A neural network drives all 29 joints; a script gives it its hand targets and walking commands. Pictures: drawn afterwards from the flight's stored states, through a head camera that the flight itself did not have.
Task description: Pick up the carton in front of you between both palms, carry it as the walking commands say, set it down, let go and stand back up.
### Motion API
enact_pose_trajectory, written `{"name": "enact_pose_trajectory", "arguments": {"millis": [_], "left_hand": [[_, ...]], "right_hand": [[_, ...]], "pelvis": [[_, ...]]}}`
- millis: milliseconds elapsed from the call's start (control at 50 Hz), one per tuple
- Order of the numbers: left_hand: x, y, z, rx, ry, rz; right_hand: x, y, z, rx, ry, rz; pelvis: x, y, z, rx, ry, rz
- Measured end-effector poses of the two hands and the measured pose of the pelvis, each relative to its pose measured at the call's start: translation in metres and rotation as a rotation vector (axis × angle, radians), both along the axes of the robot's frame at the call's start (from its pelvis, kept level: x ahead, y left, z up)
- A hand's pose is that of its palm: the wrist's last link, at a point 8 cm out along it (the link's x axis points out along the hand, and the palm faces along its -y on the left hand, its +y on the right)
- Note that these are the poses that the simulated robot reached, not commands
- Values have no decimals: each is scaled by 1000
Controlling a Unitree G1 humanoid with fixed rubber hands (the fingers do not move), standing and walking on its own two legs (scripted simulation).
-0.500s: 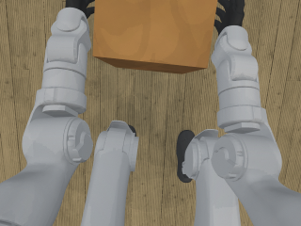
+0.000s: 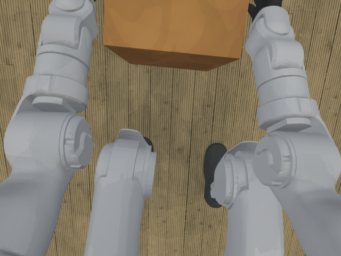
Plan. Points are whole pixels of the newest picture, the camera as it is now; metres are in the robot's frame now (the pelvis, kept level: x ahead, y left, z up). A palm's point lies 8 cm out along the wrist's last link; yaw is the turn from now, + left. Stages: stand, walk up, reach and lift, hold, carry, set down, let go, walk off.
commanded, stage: set down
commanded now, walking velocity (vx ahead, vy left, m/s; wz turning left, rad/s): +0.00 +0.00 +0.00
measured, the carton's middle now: (174, 10) +0.55 +0.07 -0.24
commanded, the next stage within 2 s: none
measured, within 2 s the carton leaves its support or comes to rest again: rests again in 0.08 s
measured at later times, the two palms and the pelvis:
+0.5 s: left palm out of the picture +0.53 +0.22 -0.17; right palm (267, 12) +0.55 -0.09 -0.17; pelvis -0.01 -0.01 -0.01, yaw +0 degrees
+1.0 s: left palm (76, 4) +0.52 +0.25 -0.21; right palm (276, 21) +0.55 -0.13 -0.21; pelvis +0.00 +0.00 -0.02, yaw +0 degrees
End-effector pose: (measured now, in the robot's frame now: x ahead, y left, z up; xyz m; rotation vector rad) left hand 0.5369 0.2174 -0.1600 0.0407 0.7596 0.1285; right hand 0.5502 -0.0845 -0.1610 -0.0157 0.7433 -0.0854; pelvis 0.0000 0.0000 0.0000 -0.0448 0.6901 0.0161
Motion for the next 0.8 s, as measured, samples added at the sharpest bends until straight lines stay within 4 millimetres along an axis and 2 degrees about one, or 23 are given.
{"name": "enact_pose_trajectory", "arguments": {"millis": [120, 680, 800], "left_hand": [[-6, -2, -11, -11, 7, -11], [-6, 3, -16, -78, -21, -53], [-6, 3, -25, -78, -30, -50]], "right_hand": [[-1, -4, -8, -3, 9, 14], [2, -11, -14, 47, -8, 86], [4, -12, -22, 28, -4, 98]], "pelvis": [[-5, -2, -5, 10, -32, -13], [-14, -5, -12, 20, -130, -12], [-13, -5, -13, 20, -150, -10]]}}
